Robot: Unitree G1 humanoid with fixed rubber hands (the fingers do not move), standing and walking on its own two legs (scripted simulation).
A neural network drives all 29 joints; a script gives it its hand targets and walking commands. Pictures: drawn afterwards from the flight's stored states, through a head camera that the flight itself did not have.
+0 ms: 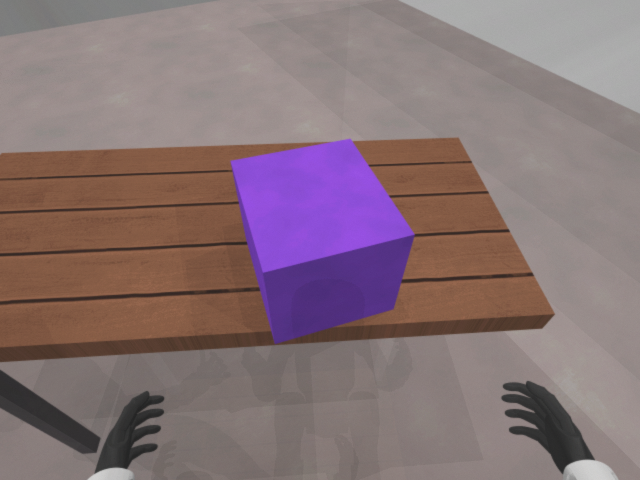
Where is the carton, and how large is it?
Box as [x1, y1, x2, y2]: [230, 139, 414, 343]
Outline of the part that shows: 350,139 230,161 246,240 275,343 393,308 414,234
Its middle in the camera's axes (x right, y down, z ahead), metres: -0.01 -0.01 +0.62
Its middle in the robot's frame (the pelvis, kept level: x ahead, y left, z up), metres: +0.46 +0.03 +0.02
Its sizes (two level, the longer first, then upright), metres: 0.229 0.201 0.182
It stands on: a table, 0.71 m high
